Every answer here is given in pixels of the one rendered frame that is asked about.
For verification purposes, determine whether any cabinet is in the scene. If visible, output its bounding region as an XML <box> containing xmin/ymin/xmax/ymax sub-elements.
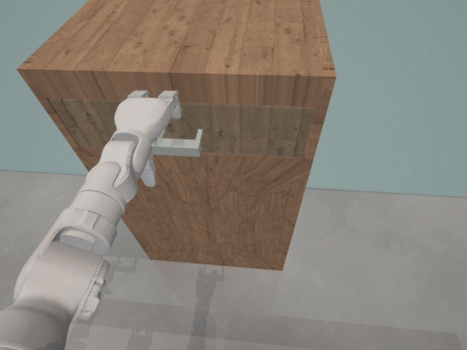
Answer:
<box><xmin>17</xmin><ymin>0</ymin><xmax>336</xmax><ymax>271</ymax></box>

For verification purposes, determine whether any handle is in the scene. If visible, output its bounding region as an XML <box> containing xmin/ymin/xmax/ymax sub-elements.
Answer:
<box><xmin>152</xmin><ymin>129</ymin><xmax>203</xmax><ymax>157</ymax></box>

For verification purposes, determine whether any robot left forearm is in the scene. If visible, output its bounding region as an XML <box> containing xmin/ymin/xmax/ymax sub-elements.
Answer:
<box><xmin>13</xmin><ymin>128</ymin><xmax>152</xmax><ymax>303</ymax></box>

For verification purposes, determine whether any robot left upper arm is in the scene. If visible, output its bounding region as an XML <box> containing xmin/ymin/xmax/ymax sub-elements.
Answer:
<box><xmin>0</xmin><ymin>240</ymin><xmax>110</xmax><ymax>350</ymax></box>

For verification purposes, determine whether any drawer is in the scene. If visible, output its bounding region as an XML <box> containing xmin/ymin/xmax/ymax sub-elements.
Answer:
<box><xmin>49</xmin><ymin>98</ymin><xmax>314</xmax><ymax>157</ymax></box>

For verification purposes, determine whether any robot left hand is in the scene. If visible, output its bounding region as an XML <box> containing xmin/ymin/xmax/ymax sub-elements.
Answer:
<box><xmin>115</xmin><ymin>90</ymin><xmax>182</xmax><ymax>187</ymax></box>

